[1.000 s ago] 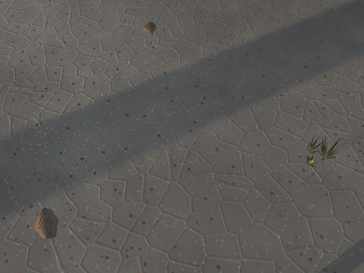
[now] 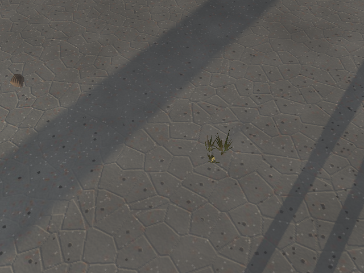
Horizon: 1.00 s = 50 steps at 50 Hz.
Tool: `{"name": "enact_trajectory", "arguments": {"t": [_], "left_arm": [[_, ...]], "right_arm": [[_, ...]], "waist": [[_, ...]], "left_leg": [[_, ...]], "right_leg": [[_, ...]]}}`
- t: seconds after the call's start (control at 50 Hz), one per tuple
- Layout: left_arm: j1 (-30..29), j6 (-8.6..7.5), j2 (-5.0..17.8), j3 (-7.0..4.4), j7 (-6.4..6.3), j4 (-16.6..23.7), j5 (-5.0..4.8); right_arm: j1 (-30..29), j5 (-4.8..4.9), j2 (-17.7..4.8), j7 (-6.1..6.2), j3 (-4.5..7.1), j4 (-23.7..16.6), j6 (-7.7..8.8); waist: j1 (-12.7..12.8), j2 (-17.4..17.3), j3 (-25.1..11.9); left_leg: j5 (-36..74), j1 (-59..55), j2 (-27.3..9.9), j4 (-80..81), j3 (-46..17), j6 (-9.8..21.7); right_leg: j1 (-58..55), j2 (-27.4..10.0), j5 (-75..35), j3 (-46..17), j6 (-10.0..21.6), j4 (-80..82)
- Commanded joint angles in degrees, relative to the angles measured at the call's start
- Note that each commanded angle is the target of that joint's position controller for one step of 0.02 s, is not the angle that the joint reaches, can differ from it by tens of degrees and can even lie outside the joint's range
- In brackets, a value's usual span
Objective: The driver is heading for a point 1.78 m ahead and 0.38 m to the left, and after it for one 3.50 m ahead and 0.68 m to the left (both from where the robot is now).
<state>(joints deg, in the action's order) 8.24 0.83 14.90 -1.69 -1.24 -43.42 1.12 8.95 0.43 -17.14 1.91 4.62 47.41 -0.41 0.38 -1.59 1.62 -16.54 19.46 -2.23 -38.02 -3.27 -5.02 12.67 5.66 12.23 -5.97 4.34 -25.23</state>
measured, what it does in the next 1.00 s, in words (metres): steps to the left, turning left: left foot, then left foot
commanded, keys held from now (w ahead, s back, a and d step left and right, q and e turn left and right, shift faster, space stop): q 0.38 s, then w+q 0.28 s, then w+e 0.34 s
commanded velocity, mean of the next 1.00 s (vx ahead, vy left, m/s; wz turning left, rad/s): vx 0.20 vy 0.00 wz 0.27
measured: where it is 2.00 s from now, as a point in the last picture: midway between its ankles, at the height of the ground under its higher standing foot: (133, 217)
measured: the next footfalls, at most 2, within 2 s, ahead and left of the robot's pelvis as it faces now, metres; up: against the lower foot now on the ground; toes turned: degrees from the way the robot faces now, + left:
left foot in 0.04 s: +0.05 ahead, +0.16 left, +0.00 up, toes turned +0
left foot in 0.66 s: +0.02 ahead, +0.20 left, +0.00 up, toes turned +25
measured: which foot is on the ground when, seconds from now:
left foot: up 0.00-0.02, down 0.04-0.28, up 0.30-0.64, down 0.66-1.00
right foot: down 0.00-0.66, up 0.68-1.00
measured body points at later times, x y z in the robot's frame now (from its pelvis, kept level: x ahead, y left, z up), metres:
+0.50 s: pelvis +0.00 +0.03 +0.00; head +0.04 +0.04 +0.45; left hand +0.03 +0.34 -0.11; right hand +0.23 -0.20 -0.11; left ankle -0.03 +0.16 -0.69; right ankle +0.01 -0.08 -0.74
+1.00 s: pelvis +0.14 +0.16 -0.01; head +0.17 +0.18 +0.44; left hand +0.22 +0.45 -0.12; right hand +0.28 -0.09 -0.12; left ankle -0.01 +0.18 -0.74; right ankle +0.38 +0.09 -0.69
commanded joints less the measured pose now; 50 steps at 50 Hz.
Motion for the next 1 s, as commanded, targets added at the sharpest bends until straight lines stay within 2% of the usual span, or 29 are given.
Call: {"name": "enact_trajectory", "arguments": {"t": [0.02,0.06,0.08,0.1,0.12,0.2,0.24,0.26,0.28,0.3,0.32,0.34,0.36,0.38,0.46,0.54,0.6,0.62,0.64,0.66,0.68,0.7,0.72,0.74,0.76,0.8,0.84,0.92,1.0], "left_arm": [[-0.28,-0.57,7.96,-1.45,0.42,0.89,-0.15],[2.14,-1.12,9.47,-1.97,0.18,0.13,0.1],[4.23,-1.42,9.95,-2.44,0.09,0.33,0.48],[2.14,-1.4,9.57,-2.48,-0.32,0.51,0.39],[0.29,-1.12,9.18,-2.66,-0.76,0.93,0.03],[-0.22,0.45,6.63,-3.23,-1.35,2.22,-0.38],[1.09,0.21,6.59,-3.71,-0.99,2.3,-0.5],[2.18,0.09,7.47,-4.17,-0.85,2.06,-0.52],[3.32,0.12,9.14,-4.78,-0.8,1.77,-0.41],[4.07,0.08,10.96,-5.23,-0.71,1.77,-0.13],[2.92,-0.3,10.76,-4.96,-0.81,2.53,0.43],[2.36,-0.82,9.38,-4.24,-0.95,3.46,0.65],[0.11,-1.25,8.89,-3.95,-1.13,4.19,0.36],[-2.16,-1.54,9.24,-4.06,-1.17,4.4,-0.29],[3.07,-1.63,11.06,-4.68,-1.59,2.62,-1.14],[4.62,-2.48,13.82,-5.7,-0.43,1.95,-1.85],[3.55,-2.82,14.41,-6.02,0.93,1.6,-3.08],[2.78,-2.85,13.72,-5.86,1.15,1.54,-3.43],[3.01,-3.09,11.81,-5.23,1.3,1.41,-3.2],[1.59,-3.44,8.18,-3.97,1.53,2.26,-1.83],[-1.59,-4.56,3.6,-2.32,1.63,7.58,-0.12],[-3.27,-5.92,8.12,-3.22,1.99,7.35,-2.53],[-2.97,-6.44,10.32,-3.76,2.59,7.26,-4.26],[-1.44,-6.58,11.02,-3.95,2.72,5.73,-3.75],[-0.77,-6.51,10.9,-4.04,2.71,4.61,-2.46],[1.69,-5.86,9.74,-3.89,3.3,2.92,-1.92],[1.91,-5.33,8.06,-3.33,3.52,2.59,-2.22],[-4.06,-5.37,4.9,-1.86,3.86,5.03,-2.79],[-9.49,-5.79,3.73,-1.03,5.3,7.89,-2.65]], "right_arm": [[-1.45,0.02,-4.32,-0.67,0.23,-2.98,1.44],[-1.58,-0.72,-8.9,-0.59,0.79,-3.94,1.71],[-2.12,-0.15,-12.58,-0.64,1.66,-3.8,1.54],[-2.02,0.63,-11.62,-0.9,1.8,-3.77,1.31],[-1.82,0.72,-10.38,-1.0,1.57,-3.74,1.26],[-1.67,0.31,-9.6,-0.6,1.37,-4.25,1.29],[-2.63,0.56,-9.5,-0.16,1.36,-5.07,0.84],[-3.55,0.79,-9.03,-0.01,1.24,-5.78,0.57],[-4.1,1.05,-8.01,0.04,0.97,-6.47,0.38],[-3.02,1.04,-6.85,-0.04,0.63,-6.6,0.11],[-1.98,0.67,-7.11,-0.2,0.88,-6.8,-0.07],[-1.51,0.64,-9.37,-0.38,1.9,-6.55,-0.33],[-0.66,1.06,-9.38,-0.5,2.33,-5.99,-0.9],[-0.28,1.21,-7.86,-0.55,1.96,-5.69,-1.49],[-6.47,1.45,-5.2,-2.27,0.4,-8.64,-1.47],[-8.42,1.18,-4.53,-3.8,-0.41,-10.57,-0.43],[-4.42,1.27,-5.42,-4.26,0.05,-9.32,-0.31],[-0.74,1.23,-5.64,-4.22,0.4,-7.74,-0.38],[4.58,1.46,-7.41,-3.8,1.48,-5.87,-0.52],[13.59,2.05,-11.28,-3.11,3.35,-3.6,-0.5],[16.48,1.29,-18.7,-2.68,4.28,-4.77,0.68],[15.26,0.57,-13.88,-3.14,2.79,-5.37,2.41],[11.95,0.31,-10.67,-3.18,1.67,-5.73,3.55],[9.17,0.31,-7.67,-3.11,0.71,-6.04,4.19],[6.21,0.12,-6.47,-2.97,0.13,-6.42,4.29],[4.17,-0.9,-6.61,-2.41,-0.1,-7.09,4.69],[5.48,-1.19,-7.15,-1.95,0.06,-6.66,5.17],[7.29,-1.22,-7.5,-1.38,-0.02,-5.77,5.67],[11.3,-0.3,-8.39,-0.98,0.33,-3.6,5.45]], "waist": [[-0.01,7.46,-2.13],[0.88,3.27,-2.99],[3.69,-2.46,-3.84],[2.14,-4.55,-4.38],[1.38,-5.72,-4.18],[1.01,-9.57,-3.99],[1.45,-7.34,-4.79],[1.69,-4.2,-5.02],[1.6,1.44,-4.59],[1.41,8.56,-4.0],[1.07,13.35,-4.64],[0.81,9.23,-4.5],[-0.66,5.42,-3.72],[-1.47,4.45,-2.05],[3.25,7.95,-1.49],[3.94,8.08,-1.08],[1.13,8.42,-0.75],[-0.89,7.75,-1.22],[-3.19,5.87,-2.95],[-7.18,-1.92,-5.96],[-6.85,-16.6,-7.63],[-8.34,-7.25,-7.1],[-6.17,-8.02,-1.61],[-4.58,-6.28,0.86],[-3.11,-4.91,1.92],[-1.26,-5.31,1.58],[-1.42,-2.63,0.93],[-3.74,-2.35,3.8],[-5.51,-0.99,5.92]], "left_leg": [[6.96,-7.19,0.22,12.57,1.79,1.73],[23.5,-9.65,-3.38,13.94,-3.26,4.13],[28.77,-9.57,-4.48,10.9,-5.28,6.6],[24.87,-6.93,-4.6,12.12,-6.97,8.7],[21.79,-5.21,-5.46,13.98,-9.8,9.94],[18.73,-4.08,-8.07,15.75,-18.18,13.34],[16.54,-1.7,-6.54,13.89,-17.84,12.28],[13.98,1.07,-4.31,11.17,-15.27,10.42],[9.23,5.0,-0.64,5.54,-10.56,7.67],[1.03,9.55,3.71,-2.11,-4.81,4.86],[-16.27,12.8,3.72,-14.07,-1.56,3.35],[-20.28,14.49,2.04,-25.36,-3.0,2.57],[-18.27,14.72,0.82,-29.56,-3.65,2.23],[-14.63,15.39,-0.47,-27.89,-3.21,1.81],[-5.67,16.02,-2.27,-17.11,1.84,1.05],[-6.2,8.48,-1.66,-4.05,5.94,3.52],[-1.9,-0.89,0.35,4.86,9.41,6.05],[-0.05,-6.9,1.96,8.22,11.0,7.0],[-0.74,-15.55,3.59,9.7,10.85,8.62],[-2.86,-27.32,-1.22,12.99,0.85,12.28],[-10.99,-36.56,-17.57,21.5,-33.15,23.18],[-17.53,-33.35,-21.43,27.41,-38.23,27.21],[-15.98,-29.94,-20.0,27.68,-31.48,24.87],[-10.63,-26.64,-16.94,26.93,-23.87,21.93],[-3.18,-23.2,-14.58,27.15,-18.13,19.67],[11.17,-18.83,-11.35,28.62,-9.13,17.14],[20.42,-18.41,-10.24,29.32,-3.15,16.64],[21.04,-14.57,-7.7,32.55,6.24,13.97],[26.65,-20.82,-10.56,32.05,8.74,13.07]], "right_leg": [[-0.62,-14.35,-8.85,-10.14,6.08,5.9],[-1.5,-11.39,-7.35,-8.17,2.25,2.47],[-1.08,-7.06,-4.99,-4.07,0.67,0.61],[-2.56,-4.47,-3.91,0.16,-1.02,-1.95],[-2.94,-3.43,-2.82,2.27,-1.93,-4.32],[-0.53,-2.51,2.21,3.81,-2.45,-7.94],[-3.1,-3.84,1.42,3.23,-1.55,-5.44],[-5.62,-6.07,-0.62,1.88,-0.52,-2.78],[-7.92,-10.35,-3.5,-2.07,1.57,1.31],[-10.05,-18.2,-10.46,-9.93,5.96,5.67],[-10.37,-26.85,-19.38,-16.46,11.71,7.59],[-9.32,-29.8,-25.69,-17.21,14.73,7.73],[-8.18,-28.46,-26.25,-13.09,13.82,7.23],[-7.56,-25.76,-23.75,-8.25,11.53,7.54],[-11.12,-21.54,4.57,-2.04,8.79,13.87],[-9.87,-22.4,7.55,2.6,7.5,14.97],[-5.43,-22.62,8.73,6.25,5.85,12.0],[-2.07,-21.74,8.95,8.53,4.55,8.37],[2.91,-19.93,6.62,11.8,2.5,1.38],[12.24,-15.8,5.55,16.89,-1.4,-16.53],[34.88,-6.24,23.32,15.22,-5.94,-37.6],[40.45,-7.6,22.58,4.89,-5.52,-44.72],[42.53,-10.57,16.93,4.09,-3.96,-44.81],[40.76,-12.79,10.89,4.32,-3.33,-42.85],[37.85,-13.92,6.4,3.96,-3.43,-39.4],[31.82,-14.1,-1.25,4.64,-4.28,-36.61],[30.99,-13.19,-6.58,4.77,-5.26,-33.46],[25.81,-9.75,-17.59,6.14,-5.03,-16.87],[26.57,-8.3,-19.16,7.57,-2.75,-8.07]]}}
